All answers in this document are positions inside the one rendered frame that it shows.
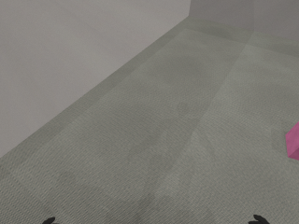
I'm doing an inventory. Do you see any robot right hand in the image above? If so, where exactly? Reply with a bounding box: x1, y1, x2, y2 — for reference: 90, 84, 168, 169
248, 215, 270, 224

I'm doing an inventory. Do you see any carton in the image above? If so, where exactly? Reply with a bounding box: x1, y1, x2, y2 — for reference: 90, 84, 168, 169
285, 121, 299, 161

